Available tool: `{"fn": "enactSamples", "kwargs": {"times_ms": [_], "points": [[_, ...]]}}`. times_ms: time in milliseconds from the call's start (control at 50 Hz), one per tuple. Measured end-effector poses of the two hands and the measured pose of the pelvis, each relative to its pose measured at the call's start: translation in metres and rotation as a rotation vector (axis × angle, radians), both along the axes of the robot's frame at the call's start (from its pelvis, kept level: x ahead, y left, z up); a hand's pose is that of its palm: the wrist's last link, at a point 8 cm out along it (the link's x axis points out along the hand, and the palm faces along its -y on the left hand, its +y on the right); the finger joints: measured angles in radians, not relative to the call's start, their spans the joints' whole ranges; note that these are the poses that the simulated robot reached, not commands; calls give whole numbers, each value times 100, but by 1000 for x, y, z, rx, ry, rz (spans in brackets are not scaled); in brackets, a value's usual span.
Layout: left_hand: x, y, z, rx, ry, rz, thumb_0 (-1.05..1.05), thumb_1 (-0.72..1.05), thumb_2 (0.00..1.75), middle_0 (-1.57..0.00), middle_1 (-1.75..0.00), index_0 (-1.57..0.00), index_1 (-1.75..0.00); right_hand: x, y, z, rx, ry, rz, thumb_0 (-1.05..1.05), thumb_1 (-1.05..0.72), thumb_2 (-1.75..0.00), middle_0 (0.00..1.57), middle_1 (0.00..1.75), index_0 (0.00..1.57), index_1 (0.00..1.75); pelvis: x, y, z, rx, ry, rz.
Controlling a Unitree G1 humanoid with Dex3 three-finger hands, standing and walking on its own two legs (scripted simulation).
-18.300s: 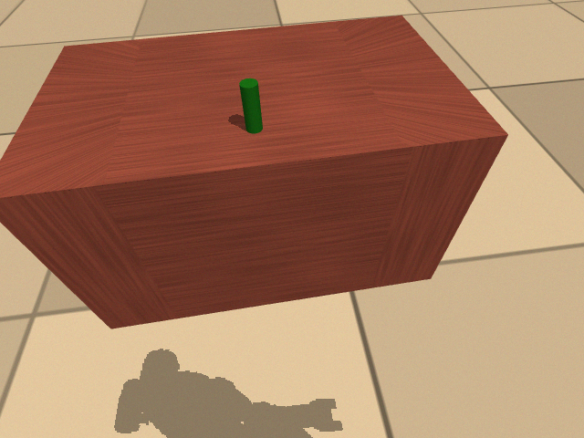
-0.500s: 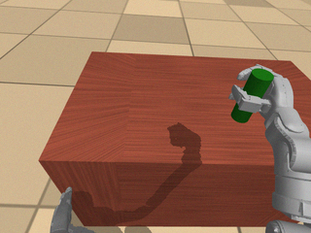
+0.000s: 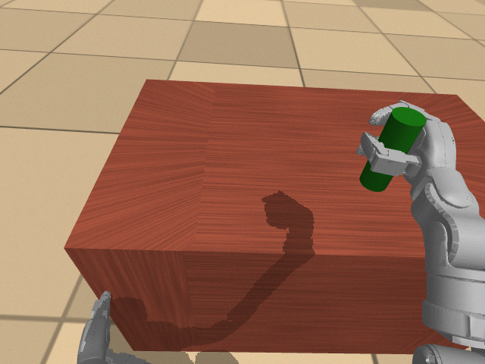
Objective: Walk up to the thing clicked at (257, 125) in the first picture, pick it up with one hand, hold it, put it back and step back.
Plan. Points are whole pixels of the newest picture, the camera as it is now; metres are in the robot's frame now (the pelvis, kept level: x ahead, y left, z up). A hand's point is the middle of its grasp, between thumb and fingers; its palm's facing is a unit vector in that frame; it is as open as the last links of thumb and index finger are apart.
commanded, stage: hold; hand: right
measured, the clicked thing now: (389, 152) +0.34 -0.19 +0.21
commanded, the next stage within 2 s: crouch in 0.30 s
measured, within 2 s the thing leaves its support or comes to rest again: neither
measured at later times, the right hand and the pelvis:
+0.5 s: hand (384, 144) +0.34 -0.18 +0.23, palm faces +0.17 +0.99 +0.00, open 5.5 cm; pelvis +0.00 +0.00 +0.00, yaw +0 degrees
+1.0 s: hand (366, 158) +0.40 -0.20 +0.15, palm faces +0.22 +0.98 +0.01, open 5.5 cm; pelvis -0.01 +0.00 +0.00, yaw +1 degrees
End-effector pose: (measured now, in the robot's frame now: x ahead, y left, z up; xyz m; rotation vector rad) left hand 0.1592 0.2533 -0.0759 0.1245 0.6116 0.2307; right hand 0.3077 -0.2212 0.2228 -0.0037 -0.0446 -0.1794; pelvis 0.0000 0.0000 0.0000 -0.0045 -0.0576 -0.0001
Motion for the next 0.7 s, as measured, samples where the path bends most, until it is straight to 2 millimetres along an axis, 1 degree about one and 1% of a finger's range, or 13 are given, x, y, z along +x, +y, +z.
{"fn": "enactSamples", "kwargs": {"times_ms": [100, 240, 480, 560, 700], "points": [[1, 2, 2, 4, -8, 7, -2, -55, 6, -5, -6, -5, -6, -1, 0, 5, -4, -19, 2, 0, -12, -116, 99, 119, 99, 116, 1, 0, 0, 0, -2, 0], [-1, 2, -3, -5, 18, 13, -2, -55, 6, -5, -5, -5, -6, 0, -3, 1, -6, 4, 3, 0, -12, -116, 99, 119, 99, 116, 1, -1, 0, 1, 0, 0], [0, -1, 1, 3, 4, 6, -2, -54, 6, -5, -5, -5, -6, 1, -4, 2, -3, -10, 5, 0, -12, -116, 99, 118, 99, 116, 1, -2, 0, 2, -1, 1], [0, -2, 2, -1, -2, 6, -2, -54, 6, -5, -5, -5, -5, 3, -4, -4, 5, 14, 7, 0, -12, -116, 99, 118, 99, 116, 2, -2, 0, 2, -2, 1], [-5, -3, 0, 5, 10, 8, -2, -54, 6, -5, -5, -5, -5, 11, -10, -25, 18, 67, -18, 0, -12, -117, 99, 118, 100, 116, 0, -3, 0, 2, 2, 2]]}}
